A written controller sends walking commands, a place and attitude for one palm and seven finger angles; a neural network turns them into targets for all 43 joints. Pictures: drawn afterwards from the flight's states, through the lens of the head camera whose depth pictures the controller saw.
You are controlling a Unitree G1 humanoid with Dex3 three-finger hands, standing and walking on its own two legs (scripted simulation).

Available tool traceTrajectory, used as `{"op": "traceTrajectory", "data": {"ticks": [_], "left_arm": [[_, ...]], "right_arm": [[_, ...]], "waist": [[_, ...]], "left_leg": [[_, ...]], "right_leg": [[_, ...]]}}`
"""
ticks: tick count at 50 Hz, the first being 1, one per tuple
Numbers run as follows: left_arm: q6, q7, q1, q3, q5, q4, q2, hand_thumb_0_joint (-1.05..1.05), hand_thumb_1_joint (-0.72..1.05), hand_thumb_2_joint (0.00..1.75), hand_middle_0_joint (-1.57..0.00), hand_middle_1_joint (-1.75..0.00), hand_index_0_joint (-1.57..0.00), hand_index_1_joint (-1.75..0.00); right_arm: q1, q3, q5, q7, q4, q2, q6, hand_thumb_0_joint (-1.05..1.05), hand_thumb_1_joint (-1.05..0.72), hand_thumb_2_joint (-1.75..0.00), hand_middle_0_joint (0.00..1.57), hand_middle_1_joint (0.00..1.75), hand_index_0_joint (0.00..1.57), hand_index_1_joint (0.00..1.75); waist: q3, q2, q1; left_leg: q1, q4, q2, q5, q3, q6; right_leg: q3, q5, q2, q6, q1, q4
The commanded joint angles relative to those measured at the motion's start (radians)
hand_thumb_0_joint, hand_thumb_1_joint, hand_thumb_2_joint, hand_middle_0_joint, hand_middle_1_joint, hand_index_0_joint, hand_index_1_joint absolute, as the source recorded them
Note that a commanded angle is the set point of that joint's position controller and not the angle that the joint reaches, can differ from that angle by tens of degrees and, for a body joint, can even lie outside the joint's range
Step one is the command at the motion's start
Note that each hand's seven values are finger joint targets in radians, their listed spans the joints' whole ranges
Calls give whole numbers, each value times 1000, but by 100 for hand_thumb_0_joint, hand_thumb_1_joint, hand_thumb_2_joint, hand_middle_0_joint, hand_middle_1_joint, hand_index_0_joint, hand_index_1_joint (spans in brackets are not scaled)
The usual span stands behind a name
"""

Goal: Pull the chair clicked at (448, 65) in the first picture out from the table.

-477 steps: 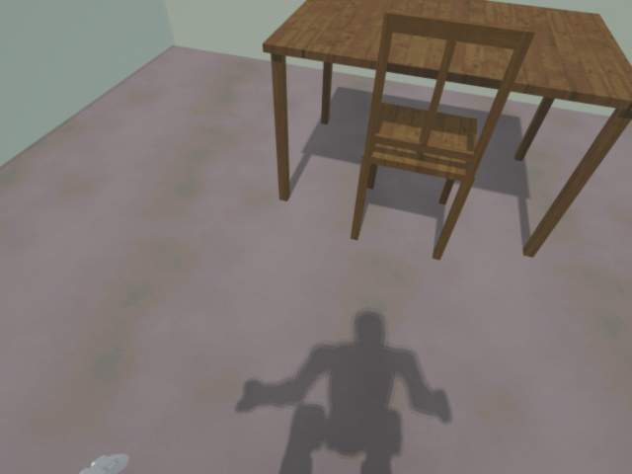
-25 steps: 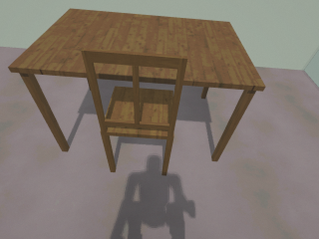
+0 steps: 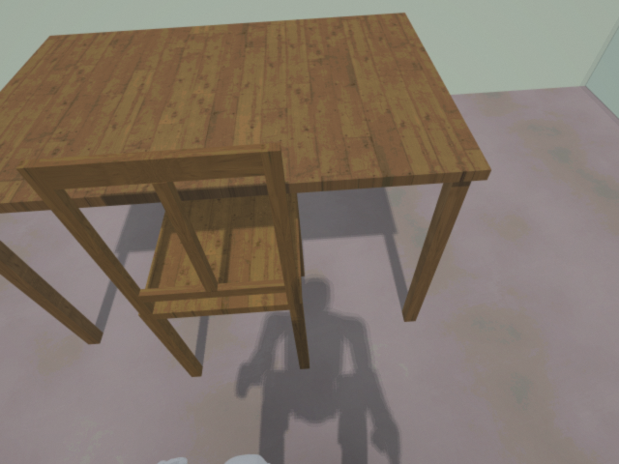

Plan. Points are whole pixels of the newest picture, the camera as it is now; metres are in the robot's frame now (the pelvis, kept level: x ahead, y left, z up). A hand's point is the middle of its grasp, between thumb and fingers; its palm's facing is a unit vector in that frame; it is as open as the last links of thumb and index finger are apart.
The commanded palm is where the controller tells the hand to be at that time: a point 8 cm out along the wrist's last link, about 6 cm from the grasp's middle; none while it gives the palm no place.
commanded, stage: come to a stop and stand still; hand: left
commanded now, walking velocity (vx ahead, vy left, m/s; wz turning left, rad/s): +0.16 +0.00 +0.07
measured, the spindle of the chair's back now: (191, 242) +0.50 +0.24 -0.07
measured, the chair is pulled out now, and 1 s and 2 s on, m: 0.00 0.00 0.00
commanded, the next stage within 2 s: look again from close up in 1.82 s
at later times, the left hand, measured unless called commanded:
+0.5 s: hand out of the picture +0.05 +0.18 -0.17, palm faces +0.07 -0.98 -0.18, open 7.4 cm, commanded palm none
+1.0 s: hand out of the picture +0.10 +0.22 -0.16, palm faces +0.00 -0.98 -0.21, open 7.4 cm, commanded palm none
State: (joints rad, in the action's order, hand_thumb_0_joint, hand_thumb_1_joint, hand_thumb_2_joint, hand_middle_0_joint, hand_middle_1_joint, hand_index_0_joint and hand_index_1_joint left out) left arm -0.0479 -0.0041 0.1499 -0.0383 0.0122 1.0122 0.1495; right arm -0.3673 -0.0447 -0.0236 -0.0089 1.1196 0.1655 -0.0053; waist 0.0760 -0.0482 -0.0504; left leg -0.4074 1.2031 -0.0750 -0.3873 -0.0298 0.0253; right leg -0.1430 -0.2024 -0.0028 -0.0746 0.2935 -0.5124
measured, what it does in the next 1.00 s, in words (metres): steps on the spot: left foot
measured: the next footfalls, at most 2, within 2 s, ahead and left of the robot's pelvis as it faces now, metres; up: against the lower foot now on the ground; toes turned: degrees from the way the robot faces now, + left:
left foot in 0.26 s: +0.14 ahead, +0.13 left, +0.00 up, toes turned -2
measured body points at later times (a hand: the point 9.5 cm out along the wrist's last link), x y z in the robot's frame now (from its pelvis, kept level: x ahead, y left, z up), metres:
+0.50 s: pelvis +0.06 +0.01 +0.00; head +0.09 +0.01 +0.45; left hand +0.05 +0.23 -0.16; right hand +0.15 -0.21 -0.15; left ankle +0.11 +0.12 -0.73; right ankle +0.05 -0.08 -0.73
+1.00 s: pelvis +0.04 +0.04 +0.00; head +0.05 +0.04 +0.45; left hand +0.10 +0.27 -0.15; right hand +0.04 -0.18 -0.16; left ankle +0.10 +0.12 -0.73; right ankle +0.05 -0.07 -0.73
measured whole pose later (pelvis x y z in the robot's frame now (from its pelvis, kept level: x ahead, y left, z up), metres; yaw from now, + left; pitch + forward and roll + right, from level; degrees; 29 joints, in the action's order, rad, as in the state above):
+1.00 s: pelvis +0.04 +0.04 +0.00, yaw -1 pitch -1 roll +0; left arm 0.01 -0.03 0.27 -0.01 0.02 0.95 0.17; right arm -0.32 0.00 -0.03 0.00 1.02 0.15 0.03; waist 0.02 -0.01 -0.01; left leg -0.31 0.50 0.02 -0.19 -0.09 0.07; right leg -0.07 -0.27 -0.03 -0.01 0.25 -0.53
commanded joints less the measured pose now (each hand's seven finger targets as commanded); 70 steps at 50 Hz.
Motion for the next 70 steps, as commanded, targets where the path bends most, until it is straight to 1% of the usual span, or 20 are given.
{"op": "traceTrajectory", "data": {"ticks": [1, 9, 11, 13, 18, 24, 28, 29, 30, 31, 32, 33, 36, 37, 39, 41, 44, 52, 60, 70], "left_arm": [[-21, -16, 83, -11, 3, -5, 113, 0, 90, 90, -20, -30, -20, -30], [-1, -29, 139, 2, 1, 45, 108, 0, 90, 90, -20, -30, -20, -30], [11, -35, 134, 1, -7, 53, 120, 0, 90, 90, -20, -30, -20, -30], [31, -41, 168, 5, -11, 47, 89, 0, 90, 90, -20, -30, -20, -30], [57, -42, 209, 3, -4, 71, 99, 0, 90, 90, -20, -30, -20, -30], [54, -39, 197, -1, 4, 50, 112, 0, 90, 90, -20, -30, -20, -30], [51, -35, 171, 2, 4, 42, 113, 0, 90, 90, -20, -30, -20, -30], [38, -69, 240, 13, 22, -1, 120, 0, 90, 90, -20, -30, -20, -30], [29, -68, 171, -1, 21, -52, 176, 0, 90, 90, -20, -30, -20, -30], [25, -64, 173, -6, 19, -62, 167, 0, 90, 90, -20, -30, -20, -30], [22, -65, 171, -9, 20, -81, 173, 0, 90, 90, -20, -30, -20, -30], [18, -65, 158, -10, 17, -95, 174, 0, 90, 90, -20, -30, -20, -30], [26, -55, 135, -2, 12, -106, 159, 0, 90, 90, -20, -30, -20, -30], [31, -52, 134, 2, 8, -111, 141, 0, 90, 90, -20, -30, -20, -30], [53, -47, 155, 5, 7, -110, 126, 0, 90, 90, -20, -30, -20, -30], [57, -41, 203, 9, 11, -95, 119, 0, 90, 90, -20, -30, -20, -30], [52, -33, 221, 10, 11, -87, 117, 0, 90, 90, -20, -30, -20, -30], [34, -33, 187, 17, 4, -79, 114, 0, 90, 90, -20, -30, -20, -30], [27, -35, 222, 32, 4, -12, 97, 0, 90, 90, -20, -30, -20, -30], [19, -41, 244, 40, 3, 49, 91, 0, 90, 90, -20, -30, -20, -30]], "right_arm": [[-95, 2, -2, -2, -37, 8, -3, 0, -90, -90, 20, 30, 20, 30], [44, 28, 13, -16, -45, -10, -8, 0, -90, -90, 20, 30, 20, 30], [26, 22, 17, -19, -41, 20, -6, 0, -90, -90, 20, 30, 20, 30], [44, 11, 17, -27, -56, 94, -16, 0, -90, -90, 20, 30, 20, 30], [147, 6, 19, -39, -87, 111, 7, 0, -90, -90, 20, 30, 20, 30], [162, -10, 16, -31, -115, 111, 18, 0, -90, -90, 20, 30, 20, 30], [164, -3, 17, -22, -108, 82, 21, 0, -90, -90, 20, 30, 20, 30], [180, -21, 25, -20, -179, 154, 6, 0, -90, -90, 20, 30, 20, 30], [122, -11, 17, -5, -198, 73, 17, 0, -90, -90, 20, 30, 20, 30], [146, -8, 12, -1, -192, 67, 20, 0, -90, -90, 20, 30, 20, 30], [129, -3, 12, 1, -203, 60, 19, 0, -90, -90, 20, 30, 20, 30], [127, 3, 10, 4, -207, 45, 21, 0, -90, -90, 20, 30, 20, 30], [71, 12, 11, 6, -198, 55, 12, 0, -90, -90, 20, 30, 20, 30], [57, 13, 9, 5, -194, 73, 7, 0, -90, -90, 20, 30, 20, 30], [92, 15, -2, 4, -195, 105, 4, 0, -90, -90, 20, 30, 20, 30], [118, 14, -2, 2, -203, 131, 5, 0, -90, -90, 20, 30, 20, 30], [112, 17, -1, 0, -199, 132, -1, 0, -90, -90, 20, 30, 20, 30], [49, 22, 4, 1, -147, 102, -9, 0, -90, -90, 20, 30, 20, 30], [44, 32, 12, -4, -93, 91, -20, 0, -90, -90, 20, 30, 20, 30], [57, 41, 18, -13, -47, 88, -34, 0, -90, -90, 20, 30, 20, 30]], "waist": [[-62, 139, 0], [-84, 113, 47], [-96, 105, 31], [-83, -26, 56], [-33, -108, 80], [-107, 16, 57], [-76, 88, 49], [-99, 134, 62], [-144, 216, 23], [-121, 150, 48], [-117, 152, 34], [-117, 68, 34], [-24, 149, 8], [19, 108, 14], [106, -96, 48], [110, -98, 78], [39, -7, 88], [-54, 73, 50], [-18, 44, 50], [-60, 51, 52]], "left_leg": [[-9, -141, -41, 66, 2, -31], [128, -590, 3, 151, -10, -67], [241, -756, -4, 356, 7, -62], [296, -778, -126, 786, 102, 4], [210, -848, -144, 621, 131, 57], [250, -791, -90, 411, 91, 22], [230, -811, -56, 213, 73, 3], [199, -613, -46, 258, 6, -23], [99, -543, 29, 88, -24, -23], [80, -493, 33, 22, -20, -17], [54, -483, 33, 16, -14, -15], [94, -519, 33, 37, -27, -15], [183, -661, 29, 126, -18, -8], [171, -711, -1, 150, 28, 5], [6, -872, -62, -41, 165, 42], [-106, -984, -86, -213, 234, 64], [-84, -968, -61, -199, 200, 54], [91, -879, -25, -22, 121, 30], [125, -892, -32, 47, 110, 29], [233, -838, -32, 323, 69, 31]], "right_leg": [[147, 263, -252, -105, -2, 301], [151, 572, -237, -86, -114, 182], [136, 498, -209, -38, -98, 107], [107, 234, -121, 43, -50, 56], [112, 6, -84, 63, -102, 53], [170, 105, -116, 38, -81, 103], [203, -30, -135, 24, -36, 169], [258, 390, -179, 82, -57, 174], [273, 324, -230, 29, -118, 140], [287, 243, -251, -33, -79, 144], [281, 235, -253, -78, -87, 150], [260, 205, -258, -97, -76, 146], [202, -41, -177, -37, 71, 123], [179, -134, -138, -12, 107, 103], [125, -273, -60, 26, 68, 50], [103, -205, -29, 37, -44, -5], [126, -191, -45, 32, -98, 29], [189, -199, -97, 24, -30, 125], [178, -97, -97, 34, -30, 131], [175, 75, -110, 48, -77, 127]]}}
